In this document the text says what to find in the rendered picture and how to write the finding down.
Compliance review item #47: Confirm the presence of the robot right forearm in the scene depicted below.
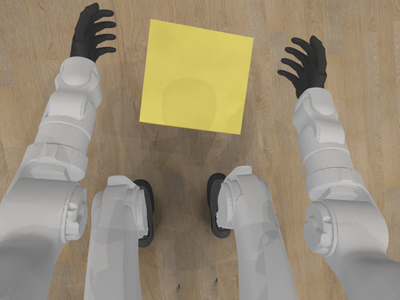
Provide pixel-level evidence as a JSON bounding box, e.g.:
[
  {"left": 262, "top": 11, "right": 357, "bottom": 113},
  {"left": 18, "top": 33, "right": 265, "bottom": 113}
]
[{"left": 292, "top": 87, "right": 389, "bottom": 249}]

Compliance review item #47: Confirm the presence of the left robot shin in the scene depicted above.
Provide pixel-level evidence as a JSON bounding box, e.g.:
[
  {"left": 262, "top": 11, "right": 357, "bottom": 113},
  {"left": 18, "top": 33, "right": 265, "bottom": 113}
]
[{"left": 91, "top": 175, "right": 148, "bottom": 239}]

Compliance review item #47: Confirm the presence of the robot left hand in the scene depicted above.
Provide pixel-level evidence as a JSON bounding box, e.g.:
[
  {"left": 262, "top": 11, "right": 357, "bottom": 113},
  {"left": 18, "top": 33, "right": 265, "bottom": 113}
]
[{"left": 70, "top": 2, "right": 116, "bottom": 63}]

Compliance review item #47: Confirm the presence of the carton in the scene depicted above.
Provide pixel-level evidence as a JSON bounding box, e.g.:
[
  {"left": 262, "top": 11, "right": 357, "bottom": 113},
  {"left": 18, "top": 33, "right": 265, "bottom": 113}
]
[{"left": 139, "top": 19, "right": 254, "bottom": 134}]

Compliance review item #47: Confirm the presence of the robot shin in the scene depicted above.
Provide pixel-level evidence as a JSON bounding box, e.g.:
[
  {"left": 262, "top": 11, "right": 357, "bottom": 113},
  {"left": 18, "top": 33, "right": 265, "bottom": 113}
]
[
  {"left": 216, "top": 166, "right": 272, "bottom": 229},
  {"left": 91, "top": 175, "right": 148, "bottom": 239}
]

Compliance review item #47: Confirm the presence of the robot left upper arm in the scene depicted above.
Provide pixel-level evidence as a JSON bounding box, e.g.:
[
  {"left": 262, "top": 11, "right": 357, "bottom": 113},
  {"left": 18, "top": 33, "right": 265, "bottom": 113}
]
[{"left": 0, "top": 177, "right": 88, "bottom": 300}]

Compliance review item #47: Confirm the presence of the right robot shin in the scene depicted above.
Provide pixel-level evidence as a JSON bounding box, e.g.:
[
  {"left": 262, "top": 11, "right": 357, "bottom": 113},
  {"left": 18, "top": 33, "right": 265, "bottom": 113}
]
[{"left": 216, "top": 166, "right": 272, "bottom": 229}]

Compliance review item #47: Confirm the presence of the robot right upper arm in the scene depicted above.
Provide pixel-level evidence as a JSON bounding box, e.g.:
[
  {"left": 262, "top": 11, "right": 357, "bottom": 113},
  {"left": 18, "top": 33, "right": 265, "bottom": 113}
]
[{"left": 303, "top": 199, "right": 400, "bottom": 300}]

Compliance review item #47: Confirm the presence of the robot left forearm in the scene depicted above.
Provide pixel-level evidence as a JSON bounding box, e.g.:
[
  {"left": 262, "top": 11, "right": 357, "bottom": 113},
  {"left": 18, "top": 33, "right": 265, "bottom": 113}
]
[{"left": 0, "top": 56, "right": 102, "bottom": 236}]

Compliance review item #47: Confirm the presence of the robot right hand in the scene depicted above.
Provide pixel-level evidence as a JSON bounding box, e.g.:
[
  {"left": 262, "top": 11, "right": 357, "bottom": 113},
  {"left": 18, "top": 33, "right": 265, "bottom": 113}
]
[{"left": 277, "top": 36, "right": 327, "bottom": 99}]

